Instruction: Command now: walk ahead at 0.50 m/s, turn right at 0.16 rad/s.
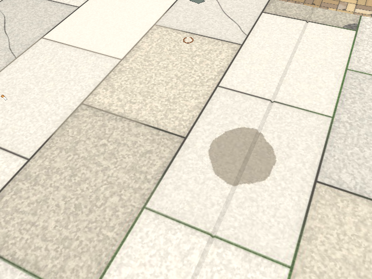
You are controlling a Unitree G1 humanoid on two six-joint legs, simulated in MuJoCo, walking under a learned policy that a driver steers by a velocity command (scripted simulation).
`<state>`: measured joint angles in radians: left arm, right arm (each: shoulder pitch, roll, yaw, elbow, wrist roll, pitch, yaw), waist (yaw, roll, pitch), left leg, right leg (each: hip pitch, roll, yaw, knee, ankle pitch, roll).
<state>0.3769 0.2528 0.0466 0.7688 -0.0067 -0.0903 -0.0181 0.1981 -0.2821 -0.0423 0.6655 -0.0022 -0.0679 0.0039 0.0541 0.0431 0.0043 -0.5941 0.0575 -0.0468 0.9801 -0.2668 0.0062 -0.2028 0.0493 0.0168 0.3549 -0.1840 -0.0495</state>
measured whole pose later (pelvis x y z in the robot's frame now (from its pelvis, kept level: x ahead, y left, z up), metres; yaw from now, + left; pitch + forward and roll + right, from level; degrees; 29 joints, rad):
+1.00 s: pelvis +0.48 -0.12 +0.00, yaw -27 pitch +1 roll -1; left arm 0.30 0.26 0.04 0.71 0.01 -0.08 -0.02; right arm 0.17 -0.30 -0.05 0.75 0.01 -0.07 0.00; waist 0.03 0.04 0.03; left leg -0.71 0.13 -0.04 0.97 -0.10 -0.03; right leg -0.14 0.10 -0.02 0.30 -0.17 -0.09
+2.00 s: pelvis +0.68 -0.21 +0.00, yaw -49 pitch +2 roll +2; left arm 0.20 0.30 0.07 0.64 0.00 0.03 0.04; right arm 0.05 -0.30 -0.08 0.81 0.01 0.01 -0.03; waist 0.01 0.01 0.04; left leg -0.46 -0.02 -0.07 0.83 -0.35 -0.08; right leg -0.31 0.06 0.12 0.47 -0.19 -0.05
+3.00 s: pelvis +0.70 -0.34 -0.01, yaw -83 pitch +2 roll +1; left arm 0.42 0.29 0.06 0.71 -0.02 -0.04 0.02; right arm 0.04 -0.31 -0.07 0.74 0.01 -0.09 0.05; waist 0.07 0.04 0.00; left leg -0.51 0.00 -0.04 0.52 -0.05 -0.03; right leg -0.01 0.05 0.19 0.34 -0.35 -0.05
